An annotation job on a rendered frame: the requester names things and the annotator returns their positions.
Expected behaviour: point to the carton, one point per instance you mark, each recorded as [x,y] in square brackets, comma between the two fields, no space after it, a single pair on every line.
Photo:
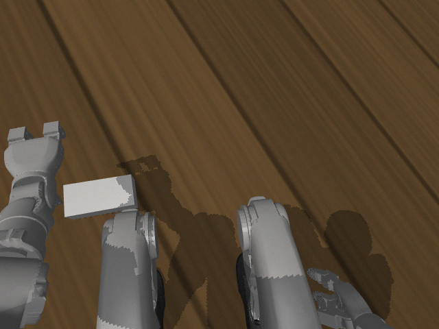
[98,197]

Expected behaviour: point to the right robot foot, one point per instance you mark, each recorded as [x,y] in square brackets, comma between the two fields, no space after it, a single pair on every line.
[244,291]

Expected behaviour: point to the right robot arm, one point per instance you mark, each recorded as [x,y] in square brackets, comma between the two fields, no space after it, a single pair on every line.
[370,321]

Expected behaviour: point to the left robot arm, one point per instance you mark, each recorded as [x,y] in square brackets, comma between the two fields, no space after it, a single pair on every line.
[24,227]

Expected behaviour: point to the left robot hand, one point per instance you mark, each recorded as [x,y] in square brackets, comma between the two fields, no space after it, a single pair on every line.
[26,153]

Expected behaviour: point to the right robot hand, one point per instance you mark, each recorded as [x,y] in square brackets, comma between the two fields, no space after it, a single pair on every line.
[342,308]

